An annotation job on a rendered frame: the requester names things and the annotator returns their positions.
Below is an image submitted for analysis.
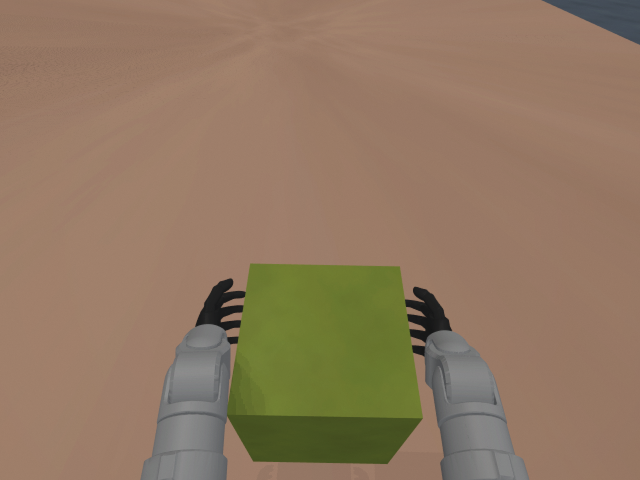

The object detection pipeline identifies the robot right forearm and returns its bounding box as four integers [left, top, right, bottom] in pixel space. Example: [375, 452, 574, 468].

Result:
[425, 330, 529, 480]

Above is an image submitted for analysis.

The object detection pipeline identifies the carton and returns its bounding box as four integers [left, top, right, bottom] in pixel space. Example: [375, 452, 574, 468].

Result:
[227, 264, 423, 464]

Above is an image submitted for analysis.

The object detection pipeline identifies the robot left forearm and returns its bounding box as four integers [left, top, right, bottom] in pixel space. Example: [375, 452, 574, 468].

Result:
[140, 324, 231, 480]

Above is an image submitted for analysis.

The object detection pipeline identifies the robot right hand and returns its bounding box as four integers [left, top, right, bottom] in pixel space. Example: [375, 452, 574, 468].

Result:
[405, 287, 452, 357]

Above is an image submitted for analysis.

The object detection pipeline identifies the robot left hand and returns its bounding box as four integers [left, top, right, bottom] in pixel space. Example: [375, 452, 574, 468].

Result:
[195, 278, 246, 344]

